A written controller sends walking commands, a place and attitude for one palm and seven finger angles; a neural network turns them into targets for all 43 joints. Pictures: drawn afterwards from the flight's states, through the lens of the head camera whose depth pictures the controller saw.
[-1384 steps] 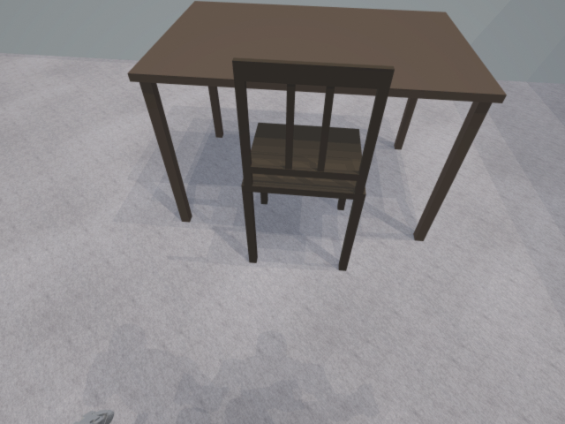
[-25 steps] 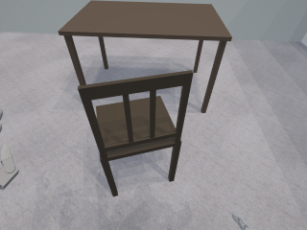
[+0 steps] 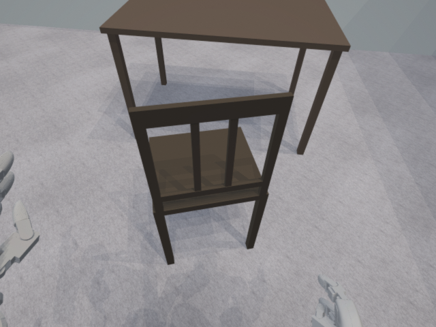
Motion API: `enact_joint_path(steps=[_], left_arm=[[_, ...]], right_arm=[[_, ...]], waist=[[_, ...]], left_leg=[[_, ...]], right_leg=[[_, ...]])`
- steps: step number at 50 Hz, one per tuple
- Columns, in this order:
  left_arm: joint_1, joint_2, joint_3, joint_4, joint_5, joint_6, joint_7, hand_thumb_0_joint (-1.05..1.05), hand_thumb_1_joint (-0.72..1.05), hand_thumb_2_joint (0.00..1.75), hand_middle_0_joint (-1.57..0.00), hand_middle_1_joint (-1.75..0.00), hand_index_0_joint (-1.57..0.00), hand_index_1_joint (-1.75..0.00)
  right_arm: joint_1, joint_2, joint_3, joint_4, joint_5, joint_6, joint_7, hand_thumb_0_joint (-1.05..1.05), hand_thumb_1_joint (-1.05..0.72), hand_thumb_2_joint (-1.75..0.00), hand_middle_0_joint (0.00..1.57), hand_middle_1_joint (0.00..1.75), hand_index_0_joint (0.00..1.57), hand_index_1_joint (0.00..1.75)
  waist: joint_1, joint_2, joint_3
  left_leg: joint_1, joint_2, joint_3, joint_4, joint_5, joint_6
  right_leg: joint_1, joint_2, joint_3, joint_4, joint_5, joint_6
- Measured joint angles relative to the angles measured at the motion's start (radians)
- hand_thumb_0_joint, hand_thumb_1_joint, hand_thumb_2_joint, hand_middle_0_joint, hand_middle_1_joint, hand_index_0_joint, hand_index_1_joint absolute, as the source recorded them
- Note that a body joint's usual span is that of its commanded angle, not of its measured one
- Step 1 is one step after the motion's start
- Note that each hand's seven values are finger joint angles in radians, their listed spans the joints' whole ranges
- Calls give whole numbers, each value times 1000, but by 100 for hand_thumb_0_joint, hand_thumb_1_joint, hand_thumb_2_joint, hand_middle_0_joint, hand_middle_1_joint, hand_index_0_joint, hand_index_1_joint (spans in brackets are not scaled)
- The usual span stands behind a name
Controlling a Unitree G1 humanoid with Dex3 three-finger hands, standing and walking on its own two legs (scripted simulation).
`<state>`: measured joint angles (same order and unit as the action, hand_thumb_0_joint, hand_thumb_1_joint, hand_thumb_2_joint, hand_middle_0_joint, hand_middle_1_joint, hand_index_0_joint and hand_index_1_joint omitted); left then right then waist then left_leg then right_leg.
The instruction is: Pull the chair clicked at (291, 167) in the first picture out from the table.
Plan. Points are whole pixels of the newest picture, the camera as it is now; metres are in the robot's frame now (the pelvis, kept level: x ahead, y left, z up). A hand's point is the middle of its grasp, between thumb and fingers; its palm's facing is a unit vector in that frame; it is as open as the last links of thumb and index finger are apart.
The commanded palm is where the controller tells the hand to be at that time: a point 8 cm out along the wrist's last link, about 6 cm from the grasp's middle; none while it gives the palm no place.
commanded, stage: let the arm hang, fingers relaxed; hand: left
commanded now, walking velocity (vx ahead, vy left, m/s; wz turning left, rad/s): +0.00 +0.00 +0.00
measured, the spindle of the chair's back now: (196, 159) +0.57 +0.10 -0.09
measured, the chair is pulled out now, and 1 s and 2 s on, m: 0.57 0.57 0.57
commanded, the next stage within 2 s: look to check the result in 1.18 s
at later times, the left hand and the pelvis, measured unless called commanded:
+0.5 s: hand out of the picture +0.02 +0.18 -0.18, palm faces +0.06 -0.98 -0.18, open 7.0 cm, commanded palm none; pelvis -0.01 -0.01 +0.00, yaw +3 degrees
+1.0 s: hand out of the picture -0.01 +0.14 -0.18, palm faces +0.05 -0.98 -0.17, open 7.3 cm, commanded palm none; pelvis +0.00 -0.02 +0.00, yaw +2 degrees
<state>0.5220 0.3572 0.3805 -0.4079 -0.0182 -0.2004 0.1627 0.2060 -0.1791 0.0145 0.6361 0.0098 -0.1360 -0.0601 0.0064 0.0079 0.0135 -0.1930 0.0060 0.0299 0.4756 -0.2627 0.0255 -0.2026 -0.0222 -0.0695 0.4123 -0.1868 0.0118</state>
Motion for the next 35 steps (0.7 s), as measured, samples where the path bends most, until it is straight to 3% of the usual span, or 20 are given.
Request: enact_joint_path(steps=[4, 5, 7, 12, 17, 19, 23, 35], left_arm=[[5, 9, -8, -50, 2, 9, 2, 2, 89, 90, -21, -30, -21, -30], [-18, 21, -26, -12, 20, -8, -12, 2, 89, 90, -21, -30, -21, -30], [-112, 28, -104, 169, 46, 36, -68, 1, 89, 90, -21, -30, -20, -30], [-252, -84, -275, 744, 59, 228, -136, 1, 90, 90, -20, -30, -20, -30], [-240, -179, -385, 1091, 52, 283, -157, 2, 91, 90, -20, -30, -19, -30], [-235, -197, -364, 1158, 30, 268, -136, -1, 96, 90, -20, -30, -20, -30], [-233, -157, -367, 1257, 36, 251, -138, -3, 100, 90, -21, -30, -21, -30], [-172, -158, -386, 1446, 31, 238, -137, 0, 92, 90, -20, -30, -20, -30]], right_arm=[[6, 5, 3, -2, -4, -3, -4, 1, -91, -90, 20, 30, 21, 30], [6, -3, -6, 17, -7, -20, 15, 1, -91, -90, 20, 30, 21, 30], [-10, -34, -26, 73, -13, -6, 50, 1, -91, -90, 20, 30, 21, 30], [-38, -67, -34, 158, -30, 85, 68, 1, -91, -90, 20, 30, 21, 30], [13, -29, -10, 206, -34, 122, 67, 1, -91, -90, 20, 30, 20, 30], [45, -12, -3, 237, -34, 130, 64, 1, -91, -90, 20, 30, 20, 30], [95, 8, 1, 300, -34, 146, 56, 1, -91, -90, 20, 30, 20, 30], [150, 32, -6, 381, -25, 142, 46, 1, -91, -90, 20, 30, 20, 30]], waist=[[-2, -19, 21], [-2, -15, 14], [3, 0, -2], [-21, 30, -13], [-35, -41, 34], [-24, -63, 49], [1, -64, 64], [-1, 19, 41]], left_leg=[[8, -3, -3, -14, 5, -1], [-12, -5, -10, 0, 3, 0], [-52, -21, -21, 37, -8, 4], [-87, -39, -18, 95, -36, 15], [-58, -33, -18, 85, -33, 5], [-54, -25, -30, 77, -26, -1], [-44, -11, -47, 54, -10, -10], [-14, -14, -39, 3, 13, -11]], right_leg=[[8, -2, -3, -10, 1, 0], [-13, -5, -9, 9, -1, -1], [-52, -24, -18, 62, -28, 2], [-99, -45, -13, 146, -74, 12], [-77, -39, -12, 149, -79, 1], [-61, -30, -25, 125, -67, -4], [-33, -14, -44, 71, -39, -15], [-15, -15, -36, 41, -25, -18]])
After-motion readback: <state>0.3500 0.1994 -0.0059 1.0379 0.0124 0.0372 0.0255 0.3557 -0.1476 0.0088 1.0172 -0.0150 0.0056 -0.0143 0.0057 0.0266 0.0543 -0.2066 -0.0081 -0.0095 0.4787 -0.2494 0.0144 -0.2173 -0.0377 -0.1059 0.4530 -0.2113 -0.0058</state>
